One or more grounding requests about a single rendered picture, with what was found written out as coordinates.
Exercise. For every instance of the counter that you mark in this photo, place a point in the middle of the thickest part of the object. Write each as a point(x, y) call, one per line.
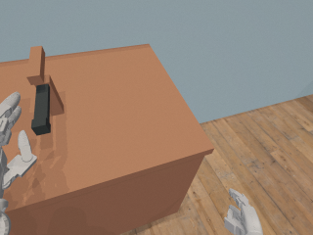
point(123, 150)

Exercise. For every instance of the tap lever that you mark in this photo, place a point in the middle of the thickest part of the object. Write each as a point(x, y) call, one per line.
point(40, 123)

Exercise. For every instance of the robot left forearm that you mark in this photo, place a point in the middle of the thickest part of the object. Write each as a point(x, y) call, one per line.
point(5, 221)

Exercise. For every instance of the right robot hand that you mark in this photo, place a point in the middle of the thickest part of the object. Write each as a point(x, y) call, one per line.
point(246, 220)

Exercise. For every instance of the left robot hand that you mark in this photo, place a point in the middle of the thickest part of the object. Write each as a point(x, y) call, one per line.
point(20, 164)

